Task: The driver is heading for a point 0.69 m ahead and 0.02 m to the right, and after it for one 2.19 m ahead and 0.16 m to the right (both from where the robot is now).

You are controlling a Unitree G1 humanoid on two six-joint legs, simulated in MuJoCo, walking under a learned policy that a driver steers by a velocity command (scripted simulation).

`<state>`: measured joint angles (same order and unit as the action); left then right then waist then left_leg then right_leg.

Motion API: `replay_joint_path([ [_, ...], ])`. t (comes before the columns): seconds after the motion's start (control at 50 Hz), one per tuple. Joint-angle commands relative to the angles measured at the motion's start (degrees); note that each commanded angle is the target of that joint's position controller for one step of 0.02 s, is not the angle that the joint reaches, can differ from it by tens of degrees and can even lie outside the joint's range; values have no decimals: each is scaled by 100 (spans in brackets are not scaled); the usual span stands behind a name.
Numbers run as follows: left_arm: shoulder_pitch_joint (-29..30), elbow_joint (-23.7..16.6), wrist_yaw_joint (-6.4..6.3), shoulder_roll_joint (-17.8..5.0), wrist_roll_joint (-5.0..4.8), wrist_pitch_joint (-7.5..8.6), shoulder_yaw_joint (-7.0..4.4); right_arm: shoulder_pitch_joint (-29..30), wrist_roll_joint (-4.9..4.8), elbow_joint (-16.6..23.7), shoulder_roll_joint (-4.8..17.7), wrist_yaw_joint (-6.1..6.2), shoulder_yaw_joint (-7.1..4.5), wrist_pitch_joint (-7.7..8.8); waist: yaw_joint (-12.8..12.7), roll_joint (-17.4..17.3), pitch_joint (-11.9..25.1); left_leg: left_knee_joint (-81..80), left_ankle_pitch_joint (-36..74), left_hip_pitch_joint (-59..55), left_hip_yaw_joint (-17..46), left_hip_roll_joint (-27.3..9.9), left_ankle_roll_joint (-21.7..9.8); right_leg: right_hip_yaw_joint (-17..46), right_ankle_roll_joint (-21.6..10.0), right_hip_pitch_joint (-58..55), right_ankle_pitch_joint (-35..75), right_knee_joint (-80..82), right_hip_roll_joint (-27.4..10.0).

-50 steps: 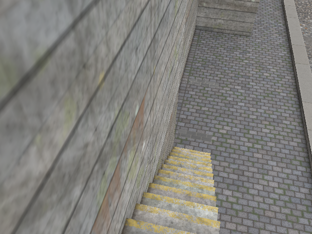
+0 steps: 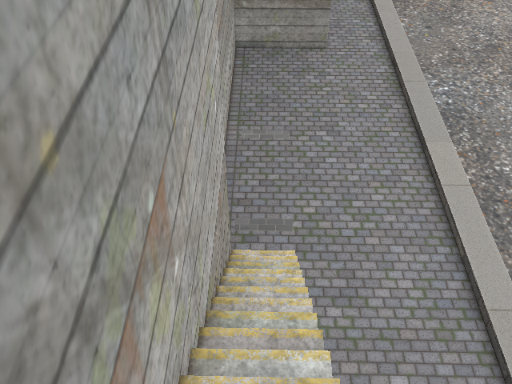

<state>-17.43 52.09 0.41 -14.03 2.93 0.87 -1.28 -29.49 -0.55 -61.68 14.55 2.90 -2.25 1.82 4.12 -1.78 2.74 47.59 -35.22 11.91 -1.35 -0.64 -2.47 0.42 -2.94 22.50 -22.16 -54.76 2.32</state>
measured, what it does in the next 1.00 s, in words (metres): goes down: left foot 0.41 m lower, then right foot 0.16 m lower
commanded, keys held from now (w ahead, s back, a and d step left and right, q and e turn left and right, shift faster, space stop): w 1.00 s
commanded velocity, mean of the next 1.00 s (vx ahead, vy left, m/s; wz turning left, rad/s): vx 0.48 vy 0.00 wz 0.00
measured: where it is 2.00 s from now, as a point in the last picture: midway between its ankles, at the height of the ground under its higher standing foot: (280, 366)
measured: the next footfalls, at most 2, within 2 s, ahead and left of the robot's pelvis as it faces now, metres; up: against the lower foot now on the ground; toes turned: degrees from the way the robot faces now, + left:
left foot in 0.58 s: +0.39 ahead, +0.17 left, -0.41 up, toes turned +5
right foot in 0.82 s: +0.57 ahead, -0.15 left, -0.57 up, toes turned +2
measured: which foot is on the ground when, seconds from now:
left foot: down 0.00-0.20, up 0.22-0.56, down 0.58-0.94, up 0.96-1.00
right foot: down 0.00-0.48, up 0.50-0.80, down 0.82-1.00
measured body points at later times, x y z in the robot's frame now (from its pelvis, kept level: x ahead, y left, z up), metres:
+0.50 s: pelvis +0.25 +0.03 -0.17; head +0.25 +0.07 +0.28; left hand +0.09 +0.28 -0.32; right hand +0.41 -0.27 -0.24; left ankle +0.39 +0.13 -0.91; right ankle +0.09 -0.15 -0.73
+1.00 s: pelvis +0.56 -0.02 -0.53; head +0.60 -0.02 -0.09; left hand +0.74 +0.18 -0.66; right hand +0.39 -0.24 -0.66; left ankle +0.43 +0.14 -1.02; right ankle +0.55 -0.14 -1.25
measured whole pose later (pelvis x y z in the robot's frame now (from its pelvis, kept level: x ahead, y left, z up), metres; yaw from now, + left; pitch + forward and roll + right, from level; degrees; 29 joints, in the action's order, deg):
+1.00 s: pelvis +0.56 -0.02 -0.53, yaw +2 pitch +0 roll -1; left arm -3.9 48.2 2.5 -8.4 2.9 1.8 -0.5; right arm -33.5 -1.6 -65.7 9.5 4.5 -3.5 5.2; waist 6.7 -1.3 -4.7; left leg 104.4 -45.4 29.4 5.9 -3.2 -4.8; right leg 0.4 -3.2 15.9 7.3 -37.0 0.7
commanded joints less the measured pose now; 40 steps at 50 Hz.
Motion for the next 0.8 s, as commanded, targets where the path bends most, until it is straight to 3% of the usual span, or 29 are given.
replay_joint_path([
  [0.02, 12, -129, 127, -647, 52, 271, -224, -162, 110, 123, 261, 142, -67, 119, -141, -249, -983, 491, 438, 331, 2054, -1118, -1010, 776, -213, 1764, 1990, 253, -486],
  [0.06, 130, -157, 183, -625, -78, 340, -236, -1030, 93, 81, 309, 129, -55, 163, 192, 39, -724, 1036, -8, -39, 1887, -876, -837, 578, -67, 2279, 1939, 181, -213],
  [0.08, 308, -222, 172, -625, -220, 382, -284, -945, 294, 199, 425, 121, -62, 139, 209, 70, -874, 1029, -213, 138, 1769, -816, -741, 525, 162, 2232, 1850, 408, -76],
  [0.16, 80, -189, 17, -716, -170, 354, -370, -1287, 333, 244, 607, 142, -194, 157, 229, 288, -1243, 1988, 84, 981, 1150, -453, -439, 756, 350, 1470, 1940, 371, 31],
  [0.2, -1000, -6, -96, -1020, -63, 422, -488, -337, 314, 620, 659, 41, -296, 223, -509, 745, -1078, 3547, 63, 2392, 325, 24, -231, 1544, 328, 86, 2034, 1055, -340],
  [0.22, -1694, 189, -110, -1080, -10, 432, -506, 297, 347, 833, 683, -8, -303, 249, -967, 980, -1083, 4019, -1117, 3552, 464, 138, -239, 2549, 174, -845, 1700, 1611, -680],
  [0.26, -2586, 371, -158, -1152, 114, 528, -493, 1843, 410, 1222, 1051, 27, -414, 391, -1757, 607, -1422, 3726, -372, 5433, 837, -67, -35, 3537, -390, -2123, 1537, 1525, -1125],
  [0.28, -2713, 495, -115, -1037, 177, 601, -437, 2165, 347, 1157, 921, 41, -397, 294, -1852, 753, -1492, 3731, -381, 5550, 830, -5, 30, 3831, -703, -2192, 1717, 1707, -1271],
  [0.3, -2694, 570, -97, -1050, 151, 677, -455, 2035, 362, 1124, 820, 81, -399, 217, -1669, 672, -1706, 3639, -535, 5547, 1037, -120, 130, 4328, -1006, -1880, 1948, 1643, -1487],
  [0.32, -2714, 534, -173, -908, 208, 905, -388, 2834, 420, 1396, 794, 159, -391, 232, -1785, 96, -2018, 2544, 775, 5915, 1175, -260, 392, 3881, -853, -1690, 331, 1487, -1383],
  [0.34, -2422, 569, -185, -890, 211, 975, -361, 2666, 291, 1374, 625, 153, -388, 178, -1439, 284, -2003, 2077, 1629, 5524, 1160, -288, 520, 3913, -975, -1270, 174, 1373, -1442],
  [0.38, -62, -85, -412, -557, -38, 821, -208, 1091, -150, 761, 71, 51, -214, 261, 107, -622, -1620, -1279, 5990, 776, 852, -512, 770, 1994, -634, 2035, -1636, 1316, -550],
  [0.4, 249, 65, -419, -756, -145, 722, -248, -351, -41, 0, -225, -108, -212, 171, 589, -343, -872, -113, 6973, -1531, 596, -301, 651, 1547, -713, 3069, -1503, 625, -405],
  [0.44, 734, 178, -456, -485, -39, 798, -241, -1239, -89, -128, 24, -193, -186, 408, 1189, -283, -668, -599, 8291, -1387, 598, -345, 423, 512, -170, 2532, -2187, -1914, 162],
  [0.48, 769, 260, -485, -759, 221, 552, -224, -731, 92, 370, 333, -224, -90, 609, 910, 355, -469, -2837, 7832, -2298, 867, -712, 617, 230, 89, 2049, -2212, -2195, 582],
  [0.52, -202, 479, -389, -700, 206, 45, -207, -96, 203, 601, 468, -298, -11, 605, 305, 266, -689, -4108, 8251, -2073, 903, -993, 672, 260, -38, 1350, -2641, -3005, 737],
  [0.56, 42, 264, -208, -677, 10, -224, -199, -486, 209, 492, 760, -261, -5, 615, 370, 192, -389, -3314, 8026, -2892, 897, -1172, 700, 103, -48, 1901, -2892, -3722, 985],
  [0.58, 370, -91, -112, -402, -53, -363, -187, -692, 170, 594, 948, -246, -29, 479, 442, -362, -327, -2669, 9100, -2749, 764, -1376, 631, -157, -81, 1926, -2830, -4165, 1065],
  [0.6, -614, -308, -13, -144, -118, -407, -106, -535, 100, 665, 978, -274, 72, 492, -372, -1597, -558, -1405, 9661, -2367, 267, -1421, 779, 54, -302, 2478, -2093, -3613, 726],
  [0.62, -1515, -289, -31, 357, 253, -397, 8, -1050, -192, 302, 1454, -121, -182, 478, -652, -3336, -235, -96, 9555, -2944, 1632, -2560, -513, 698, -308, 4149, -1371, -4660, 326],
  [0.64, -1192, -526, 4, 37, 344, -388, 118, -711, -376, 300, 1855, 109, -411, 440, -504, -3284, 22, -1385, 6213, -2253, 3240, -3840, -1532, 1351, -40, 4589, -124, -3697, -406],
  [0.66, -140, -859, -74, -422, 371, -384, 137, 544, -385, 609, 1380, 204, -247, 460, -667, -2275, -744, -1991, 3986, -417, 2810, -3322, -1214, 1841, 247, 3892, 968, -2332, -409],
  [0.68, 297, -504, -57, -838, 336, -369, 0, 267, -168, 591, 499, 169, 99, 473, -291, -546, -794, -1495, 5465, -158, 2123, -2314, -1002, 1543, 383, 2799, 1249, -1764, -190],
  [0.7, 295, -414, -44, -647, 178, -391, -11, -218, 0, 267, 485, 291, 189, 486, -139, -762, -1114, -839, 8162, -38, 2013, -2244, -1025, 1415, 372, 2276, 859, -771, -193],
  [0.72, 463, -408, -13, -401, 153, -448, 91, -271, -79, 108, 677, 381, 156, 450, -148, -1262, -1042, -904, 8451, 62, 1401, -1871, -848, 732, 359, 1641, 691, -337, -141],
  [0.74, 622, -402, 38, -196, 232, -442, 116, -380, -191, -164, 792, 298, 68, 607, -72, -2026, -970, -734, 6924, 745, 1159, -1472, -833, 180, 326, 1003, 1233, -890, 1],
  [0.76, 585, -447, 66, -2, 228, -400, 186, -443, -229, -277, 670, 229, 64, 639, -122, -1940, -793, -602, 5884, 792, 1217, -1309, -761, 69, 214, 776, 915, -943, 53],
  [0.78, 1382, -604, 95, -513, 227, -273, -13, -1026, -174, -505, 288, 275, 24, 716, 261, -1092, -838, 675, 3246, -135, 1583, -1219, -726, 960, 120, 2312, 2934, -180, -310],
  [0.8, 1874, -715, 153, -325, 179, -164, 21, -1248, -120, -582, 22, 306, 98, 701, 368, -718, -934, 915, 2568, -254, 1729, -1107, -732, 833, 137, 2640, 2722, 256, -351],
])
Velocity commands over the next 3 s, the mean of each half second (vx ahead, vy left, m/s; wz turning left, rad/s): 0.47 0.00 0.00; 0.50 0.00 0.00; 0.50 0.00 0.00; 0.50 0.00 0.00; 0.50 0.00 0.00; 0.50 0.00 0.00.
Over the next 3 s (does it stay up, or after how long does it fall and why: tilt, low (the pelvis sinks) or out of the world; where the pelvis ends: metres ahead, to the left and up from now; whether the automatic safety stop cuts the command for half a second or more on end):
stays up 1.55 -0.12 -1.42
